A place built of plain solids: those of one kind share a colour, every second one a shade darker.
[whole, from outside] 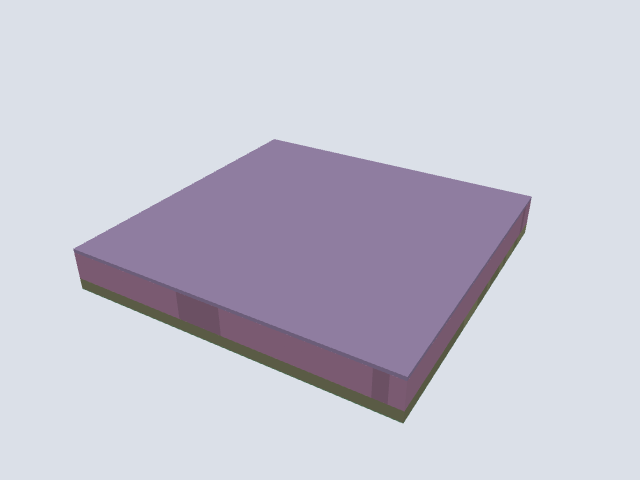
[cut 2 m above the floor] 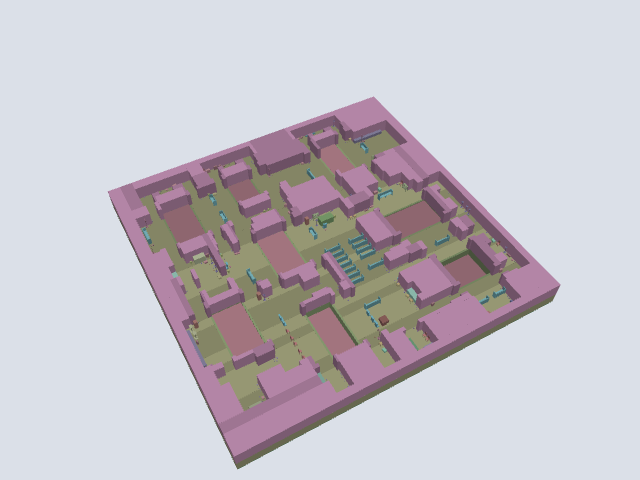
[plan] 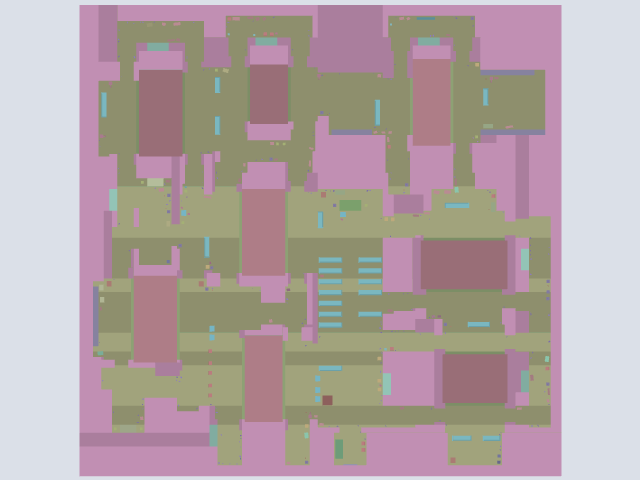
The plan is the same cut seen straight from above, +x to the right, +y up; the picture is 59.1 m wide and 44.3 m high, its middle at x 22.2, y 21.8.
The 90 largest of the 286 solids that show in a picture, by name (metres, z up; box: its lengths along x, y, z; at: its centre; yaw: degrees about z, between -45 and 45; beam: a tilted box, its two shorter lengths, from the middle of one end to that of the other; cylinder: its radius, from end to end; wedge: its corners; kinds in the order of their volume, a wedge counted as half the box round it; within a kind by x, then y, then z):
{
 "floor_strip_1": {"box": [4.75, 3.75, 1.5], "at": [2.38, 15.12, -0.75]},
 "floor_strip_2": {"box": [5.25, 2.0, 1.5], "at": [2.62, 31.25, -0.75]},
 "floor_strip_3": {"box": [5.25, 5.5, 1.5], "at": [2.62, 35.0, -0.75]},
 "floor_strip_4": {"box": [14.75, 3.25, 1.5], "at": [7.38, 20.38, -0.75]},
 "floor_strip_5": {"box": [14.75, 4.75, 1.5], "at": [7.38, 24.38, -0.75]},
 "floor_strip_6": {"box": [15.0, 1.75, 1.5], "at": [7.5, 5.62, -0.75]},
 "floor_strip_7": {"box": [15.0, 3.75, 1.5], "at": [7.5, 8.37, -0.75]},
 "floor_strip_8": {"box": [5.75, 1.75, 1.5], "at": [12.12, 12.38, -0.75]},
 "floor_strip_9": {"box": [5.75, 5.5, 1.5], "at": [12.62, 35.0, -0.75]},
 "floor_strip_10": {"box": [30.5, 0.5, 1.5], "at": [15.25, 38.5, -0.75]},
 "floor_strip_11": {"box": [20.75, 2.0, 1.5], "at": [20.12, 31.25, -0.75]},
 "floor_strip_12": {"box": [22.0, 1.25, 1.5], "at": [20.25, 17.62, -0.75]},
 "floor_strip_13": {"box": [44.5, 4.75, 1.5], "at": [22.25, 2.38, -0.75]},
 "floor_strip_14": {"box": [44.5, 2.5, 1.5], "at": [22.25, 28.0, -0.75]},
 "floor_strip_15": {"box": [44.5, 4.75, 1.5], "at": [22.25, 41.12, -0.75]},
 "floor_strip_16": {"box": [11.0, 5.5, 1.5], "at": [25.0, 35.0, -0.75]},
 "floor_strip_17": {"box": [12.0, 3.25, 1.5], "at": [25.25, 20.38, -0.75]},
 "floor_strip_18": {"box": [14.25, 3.75, 1.5], "at": [26.12, 8.38, -0.75]},
 "floor_strip_19": {"box": [14.25, 1.25, 1.5], "at": [26.12, 10.88, -0.75]},
 "floor_strip_20": {"box": [35.25, 3.75, 1.5], "at": [26.88, 15.12, -0.75]},
 "floor_strip_21": {"box": [34.75, 1.0, 1.5], "at": [27.12, 29.75, -0.75]},
 "floor_strip_22": {"box": [25.5, 1.75, 1.5], "at": [31.75, 5.62, -0.75]},
 "floor_strip_23": {"box": [25.5, 1.75, 1.5], "at": [31.75, 12.38, -0.75]},
 "floor_strip_24": {"box": [25.25, 4.75, 1.5], "at": [31.88, 24.38, -0.75]},
 "floor_strip_25": {"box": [10.0, 2.0, 1.5], "at": [39.5, 31.25, -0.75]},
 "floor_strip_26": {"box": [10.0, 5.5, 1.5], "at": [39.5, 35.0, -0.75]},
 "floor_strip_27": {"box": [4.75, 3.75, 1.5], "at": [42.12, 8.38, -0.75]},
 "floor_strip_28": {"box": [4.75, 3.25, 1.5], "at": [42.12, 20.38, -0.75]},
 "wall_rock_1": {"box": [1.25, 32.5, 3.8], "at": [0.63, 27.25, 1.9]},
 "wall_rock_2": {"box": [2.0, 3.0, 3.8], "at": [1.0, 9.5, 1.9]},
 "wall_rock_3": {"box": [3.0, 4.0, 3.8], "at": [1.5, 6.0, 1.9]},
 "wall_rock_4": {"box": [0.5, 14.0, 3.8], "at": [1.5, 36.5, 1.9]},
 "wall_rock_5": {"box": [1.0, 11.5, 3.8], "at": [1.75, 23.75, 1.9]},
 "wall_rock_6": {"box": [0.75, 6.25, 3.8], "at": [2.62, 21.38, 1.9]},
 "wall_rock_7": {"box": [1.75, 5.25, 3.8], "at": [2.62, 40.87, 1.9]},
 "wall_rock_8": {"box": [12.0, 1.25, 3.8], "at": [6.0, 3.38, 1.9]},
 "wall_rock_9": {"box": [12.75, 1.75, 3.8], "at": [6.38, 1.88, 1.9]},
 "wall_rock_10": {"box": [3.25, 2.0, 3.8], "at": [6.88, 28.5, 1.9]},
 "wall_rock_11": {"box": [4.0, 1.0, 3.8], "at": [7.0, 19.0, 1.9]},
 "wall_rock_12": {"box": [3.0, 1.25, 3.8], "at": [7.5, 6.62, 1.9]},
 "wall_rock_13": {"box": [4.0, 1.75, 3.8], "at": [7.5, 38.38, 1.9]},
 "wall_rock_14": {"box": [8.0, 1.5, 3.8], "at": [7.5, 42.75, 1.9]},
 "wall_rock_15": {"box": [0.75, 6.25, 3.8], "at": [8.88, 26.38, 1.9]},
 "wall_rock_16": {"box": [6.0, 2.0, 3.8], "at": [9.0, 5.0, 1.9]},
 "wall_rock_17": {"box": [2.0, 3.0, 3.8], "at": [12.5, 42.0, 1.9]},
 "wall_rock_18": {"box": [2.25, 1.75, 3.8], "at": [12.62, 39.62, 1.9]},
 "wall_rock_19": {"box": [4.0, 4.0, 3.8], "at": [17.0, 3.0, 1.9]},
 "wall_rock_20": {"box": [4.0, 1.5, 3.8], "at": [17.0, 27.25, 1.9]},
 "wall_rock_21": {"box": [3.5, 1.0, 3.8], "at": [17.25, 28.5, 1.9]},
 "wall_rock_22": {"box": [4.0, 1.5, 3.8], "at": [17.5, 31.75, 1.9]},
 "wall_rock_23": {"box": [3.5, 1.75, 3.8], "at": [17.5, 38.88, 1.9]},
 "wall_rock_24": {"box": [8.0, 1.0, 3.8], "at": [17.5, 43.0, 1.9]},
 "wall_rock_25": {"box": [2.25, 2.5, 3.8], "at": [17.88, 17.25, 1.9]},
 "wall_rock_26": {"box": [44.5, 1.0, 3.8], "at": [22.25, 0.5, 1.9]},
 "wall_rock_27": {"box": [2.25, 3.5, 3.8], "at": [22.38, 2.75, 1.9]},
 "wall_rock_28": {"box": [6.0, 5.0, 3.8], "at": [25.0, 29.0, 1.9]},
 "wall_rock_29": {"box": [6.0, 6.25, 3.8], "at": [25.0, 40.38, 1.9]},
 "wall_rock_30": {"box": [2.75, 5.0, 3.8], "at": [29.38, 19.5, 1.9]},
 "wall_rock_31": {"box": [3.0, 1.5, 3.8], "at": [29.5, 14.25, 1.9]},
 "wall_rock_32": {"box": [7.75, 0.5, 3.8], "at": [29.88, 4.25, 1.9]},
 "wall_rock_33": {"box": [7.5, 3.0, 3.8], "at": [30.25, 2.5, 1.9]},
 "wall_rock_34": {"box": [4.75, 1.0, 3.8], "at": [30.38, 7.0, 1.9]},
 "wall_rock_35": {"box": [2.75, 1.75, 3.8], "at": [30.38, 25.13, 1.9]},
 "wall_rock_36": {"box": [4.0, 4.0, 3.8], "at": [30.75, 9.5, 1.9]},
 "wall_rock_37": {"box": [0.75, 4.75, 3.8], "at": [31.12, 19.62, 1.9]},
 "wall_rock_38": {"box": [1.25, 4.5, 3.8], "at": [31.12, 28.25, 1.9]},
 "wall_rock_39": {"box": [0.75, 6.0, 3.8], "at": [32.12, 27.5, 1.9]},
 "wall_rock_40": {"box": [3.5, 1.25, 3.8], "at": [32.5, 39.13, 1.9]},
 "wall_rock_41": {"box": [8.0, 1.0, 3.8], "at": [32.5, 43.0, 1.9]},
 "wall_rock_42": {"box": [0.75, 5.0, 3.8], "at": [33.12, 9.25, 1.9]},
 "wall_rock_43": {"box": [2.0, 4.0, 3.8], "at": [33.5, 28.5, 1.9]},
 "wall_rock_44": {"box": [2.0, 4.25, 3.8], "at": [37.5, 28.63, 1.9]},
 "wall_rock_45": {"box": [0.75, 7.0, 3.8], "at": [38.88, 28.0, 1.9]},
 "wall_rock_46": {"box": [1.0, 8.0, 3.8], "at": [39.75, 27.5, 1.9]},
 "wall_rock_47": {"box": [0.75, 5.0, 3.8], "at": [39.88, 9.25, 1.9]},
 "wall_rock_48": {"box": [0.75, 5.0, 3.8], "at": [39.88, 19.75, 1.9]},
 "wall_rock_49": {"box": [6.0, 6.0, 3.8], "at": [40.0, 40.5, 1.9]},
 "wall_rock_50": {"box": [1.25, 7.75, 3.8], "at": [40.88, 27.62, 1.9]},
 "wall_rock_51": {"box": [5.5, 3.0, 3.8], "at": [41.75, 2.5, 1.9]},
 "wall_rock_52": {"box": [2.0, 7.5, 3.8], "at": [42.5, 27.75, 1.9]},
 "wall_rock_53": {"box": [0.5, 12.0, 3.8], "at": [43.25, 37.5, 1.9]},
 "wall_rock_54": {"box": [1.0, 39.0, 3.8], "at": [44.0, 24.0, 1.9]},
 "ceil_rock_1": {"box": [44.5, 43.5, 0.5], "at": [22.25, 21.75, 4.05]},
 "floor_old_1": {"box": [4.0, 8.0, 1.35], "at": [7.0, 14.5, -0.82]},
 "floor_old_2": {"box": [4.0, 8.0, 1.5], "at": [7.5, 33.5, -0.75]},
 "floor_old_3": {"box": [4.0, 8.0, 1.5], "at": [17.0, 22.5, -0.75]},
 "floor_old_4": {"box": [3.5, 5.5, 1.5], "at": [17.5, 35.25, -0.75]},
 "floor_old_5": {"box": [3.5, 8.0, 1.5], "at": [32.5, 34.5, -0.75]},
 "floor_old_6": {"box": [8.0, 4.5, 1.37], "at": [35.5, 19.5, -0.81]},
 "floor_base_1": {"box": [44.5, 43.5, 0.1], "at": [22.25, 21.75, -1.55]}
}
